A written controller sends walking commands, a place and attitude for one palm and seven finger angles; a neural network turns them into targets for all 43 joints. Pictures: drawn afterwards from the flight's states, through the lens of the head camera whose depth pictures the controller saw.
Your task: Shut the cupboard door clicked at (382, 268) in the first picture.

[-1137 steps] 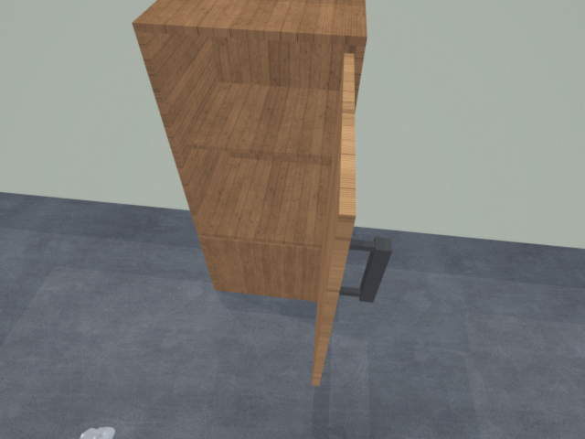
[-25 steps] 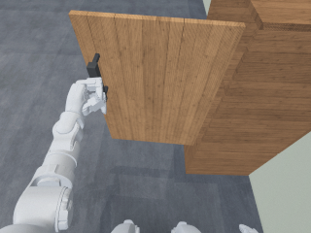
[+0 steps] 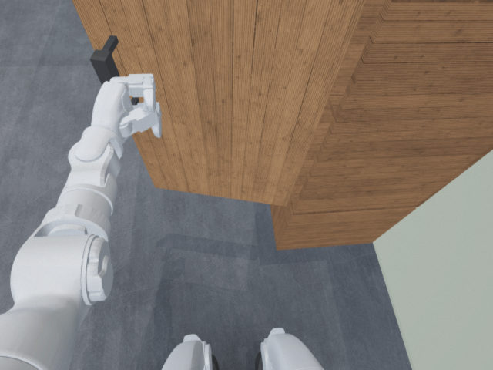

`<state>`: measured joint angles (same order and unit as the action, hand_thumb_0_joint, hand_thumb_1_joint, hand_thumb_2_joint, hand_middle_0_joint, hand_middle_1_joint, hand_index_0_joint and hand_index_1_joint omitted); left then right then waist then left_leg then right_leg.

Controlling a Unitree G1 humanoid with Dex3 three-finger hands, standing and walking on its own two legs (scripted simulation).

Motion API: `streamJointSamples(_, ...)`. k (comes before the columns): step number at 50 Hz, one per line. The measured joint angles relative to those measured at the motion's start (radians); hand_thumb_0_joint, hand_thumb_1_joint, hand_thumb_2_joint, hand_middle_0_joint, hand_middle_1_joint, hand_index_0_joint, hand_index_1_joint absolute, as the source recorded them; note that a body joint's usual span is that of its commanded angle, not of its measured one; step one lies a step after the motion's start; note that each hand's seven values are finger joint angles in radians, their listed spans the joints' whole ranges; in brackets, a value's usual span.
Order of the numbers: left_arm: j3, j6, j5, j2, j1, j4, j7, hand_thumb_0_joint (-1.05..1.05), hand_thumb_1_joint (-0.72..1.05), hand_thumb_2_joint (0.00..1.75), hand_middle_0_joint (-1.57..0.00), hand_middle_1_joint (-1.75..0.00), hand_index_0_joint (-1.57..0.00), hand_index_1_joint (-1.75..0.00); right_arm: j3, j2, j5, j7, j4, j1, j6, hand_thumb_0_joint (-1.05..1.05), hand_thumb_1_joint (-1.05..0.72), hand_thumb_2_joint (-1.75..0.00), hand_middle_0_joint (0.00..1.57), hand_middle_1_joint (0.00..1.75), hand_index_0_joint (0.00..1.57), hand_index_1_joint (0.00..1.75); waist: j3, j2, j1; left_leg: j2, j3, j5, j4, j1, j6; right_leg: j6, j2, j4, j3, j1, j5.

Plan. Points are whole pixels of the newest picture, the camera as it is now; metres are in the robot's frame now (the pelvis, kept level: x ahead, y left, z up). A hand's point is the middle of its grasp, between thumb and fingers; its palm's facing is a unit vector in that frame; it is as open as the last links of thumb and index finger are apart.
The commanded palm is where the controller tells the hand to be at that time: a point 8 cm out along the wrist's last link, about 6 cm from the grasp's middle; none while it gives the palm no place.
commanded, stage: push the door shut along its arc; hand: left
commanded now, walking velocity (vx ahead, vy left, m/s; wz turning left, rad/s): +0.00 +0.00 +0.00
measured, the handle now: (120, 83) +0.57 +0.16 +0.09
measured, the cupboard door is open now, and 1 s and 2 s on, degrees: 77 66 61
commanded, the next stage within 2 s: pull the fist back off the door in 0.90 s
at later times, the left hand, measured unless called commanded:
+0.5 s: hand (178, 86) +0.56 +0.07 +0.09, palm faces -0.35 -0.94 -0.01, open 3.0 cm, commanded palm +0.57 +0.11 +0.09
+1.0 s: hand (188, 76) +0.58 +0.05 +0.10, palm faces -0.42 -0.91 -0.02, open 3.5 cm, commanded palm +0.61 +0.06 +0.09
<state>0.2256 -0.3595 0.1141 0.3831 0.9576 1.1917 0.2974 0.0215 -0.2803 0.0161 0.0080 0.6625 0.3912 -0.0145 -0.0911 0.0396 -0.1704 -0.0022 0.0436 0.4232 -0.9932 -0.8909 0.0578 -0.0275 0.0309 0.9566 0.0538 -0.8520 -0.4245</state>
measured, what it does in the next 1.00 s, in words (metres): stands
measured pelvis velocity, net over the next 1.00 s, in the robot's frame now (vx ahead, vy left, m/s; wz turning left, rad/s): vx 0.00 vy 0.00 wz -0.01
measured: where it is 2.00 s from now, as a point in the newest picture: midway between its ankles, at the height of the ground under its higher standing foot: outside the picture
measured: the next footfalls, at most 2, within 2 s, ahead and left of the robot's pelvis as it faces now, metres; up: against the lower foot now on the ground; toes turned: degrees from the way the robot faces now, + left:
none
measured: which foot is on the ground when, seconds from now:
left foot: down 0.00-1.00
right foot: down 0.00-1.00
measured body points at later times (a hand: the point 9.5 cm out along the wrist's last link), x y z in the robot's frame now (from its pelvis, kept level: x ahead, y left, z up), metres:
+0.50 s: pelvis +0.00 +0.00 -0.02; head +0.15 +0.00 +0.41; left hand +0.57 +0.12 +0.10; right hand -0.03 -0.27 -0.12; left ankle +0.03 +0.08 -0.67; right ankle +0.02 -0.11 -0.67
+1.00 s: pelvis +0.00 +0.00 -0.03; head +0.17 +0.02 +0.38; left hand +0.60 +0.10 +0.10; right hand -0.05 -0.27 -0.13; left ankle +0.03 +0.08 -0.67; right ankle +0.02 -0.11 -0.67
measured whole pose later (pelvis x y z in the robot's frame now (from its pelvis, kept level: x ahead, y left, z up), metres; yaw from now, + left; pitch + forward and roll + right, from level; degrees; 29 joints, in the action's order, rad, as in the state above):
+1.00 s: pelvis +0.00 +0.00 -0.03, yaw -1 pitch +27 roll -4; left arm 0.15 -0.18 0.05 0.52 1.43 1.39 0.39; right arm 0.04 -0.28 -0.03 -0.01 0.72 0.40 -0.07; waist -0.09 0.06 -0.28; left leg -0.02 0.00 0.48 -1.18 -1.18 0.06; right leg -0.04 0.05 1.10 0.10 -1.11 -0.47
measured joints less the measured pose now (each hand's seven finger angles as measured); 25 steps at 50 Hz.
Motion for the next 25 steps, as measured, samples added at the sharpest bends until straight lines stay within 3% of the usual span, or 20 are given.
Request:
streamJointSamples(13, -0.003, 0.054, -0.025, 0.063, 0.16, 0.071, 0.053, 0.02, 0.91, 0.9, -1.3, -1.5, -1.3, -1.5, 0.005, -0.009, -0.01, 0.0, 0.0, 0.007, -0.003, 0.01, -0.91, -0.9, 0.2, 0.3, 0.2, 0.3, 0.001, 0.007, -0.039, -0.01, -0.015, 0.016, -0.06, -0.103, -0.003, -0.006, 0.008, 0.044, 0.016, -0.094, -0.012)
streamJointSamples(25, 0.039, 0.098, -0.064, 0.12, 0.268, 0.132, 0.08, 0.01, 0.88, 0.9, -1.3, -1.5, -1.3, -1.5, 0.017, -0.007, -0.019, -0.004, -0.018, 0.016, -0.002, 0.01, -0.91, -0.9, 0.2, 0.3, 0.2, 0.3, 0.003, 0.018, -0.078, -0.025, -0.012, 0.039, -0.104, -0.164, -0.004, -0.008, 0.023, 0.079, 0.013, -0.155, -0.025)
